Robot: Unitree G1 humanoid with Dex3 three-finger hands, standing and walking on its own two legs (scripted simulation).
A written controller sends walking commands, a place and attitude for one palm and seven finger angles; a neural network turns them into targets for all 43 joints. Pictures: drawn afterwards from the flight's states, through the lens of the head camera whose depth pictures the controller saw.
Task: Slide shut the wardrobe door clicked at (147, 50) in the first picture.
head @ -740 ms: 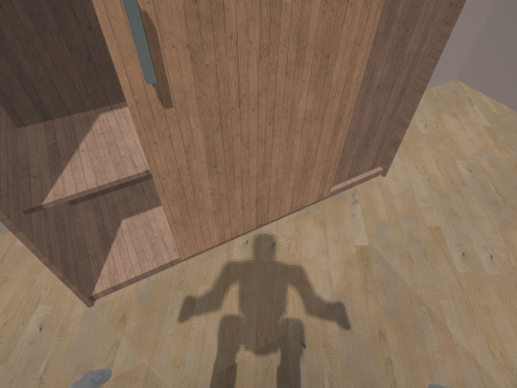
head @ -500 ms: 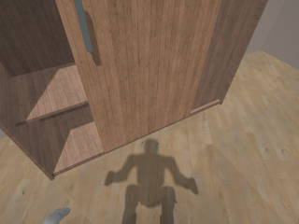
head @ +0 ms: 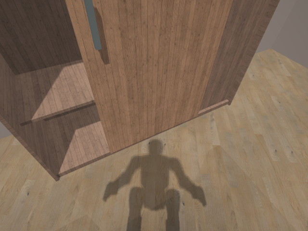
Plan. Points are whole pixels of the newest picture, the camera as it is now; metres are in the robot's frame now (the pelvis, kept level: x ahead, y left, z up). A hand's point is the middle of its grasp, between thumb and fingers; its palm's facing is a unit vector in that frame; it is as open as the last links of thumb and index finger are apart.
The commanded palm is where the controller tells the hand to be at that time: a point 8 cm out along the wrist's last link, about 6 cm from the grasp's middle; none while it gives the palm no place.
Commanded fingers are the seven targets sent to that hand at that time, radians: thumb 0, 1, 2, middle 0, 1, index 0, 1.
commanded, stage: stand and wait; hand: right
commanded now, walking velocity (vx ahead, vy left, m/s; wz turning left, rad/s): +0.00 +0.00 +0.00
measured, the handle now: (90, 19) +0.73 +0.27 +0.20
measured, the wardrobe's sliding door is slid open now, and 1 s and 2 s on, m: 0.37 0.37 0.37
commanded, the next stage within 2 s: look at it before walking up in 0.08 s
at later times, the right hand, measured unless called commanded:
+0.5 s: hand out of the picture +0.09 -0.24 -0.15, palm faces -0.03 +0.94 -0.34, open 7.4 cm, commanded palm none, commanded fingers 0.00 -0.90 -0.90 0.20 0.30 0.20 0.30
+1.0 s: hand out of the picture +0.07 -0.23 -0.16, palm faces -0.06 +0.95 -0.32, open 7.4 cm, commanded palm none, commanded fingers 0.00 -0.90 -0.90 0.20 0.30 0.20 0.30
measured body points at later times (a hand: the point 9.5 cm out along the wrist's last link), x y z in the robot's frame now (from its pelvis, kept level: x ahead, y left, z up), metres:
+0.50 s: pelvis +0.00 +0.00 +0.00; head +0.01 +0.00 +0.45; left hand +0.08 +0.30 -0.13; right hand +0.09 -0.29 -0.13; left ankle +0.00 +0.13 -0.74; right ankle +0.00 -0.12 -0.74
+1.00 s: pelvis +0.00 +0.00 +0.00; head +0.02 +0.00 +0.45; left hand +0.08 +0.29 -0.14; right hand +0.08 -0.28 -0.14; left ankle +0.00 +0.13 -0.74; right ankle +0.00 -0.12 -0.74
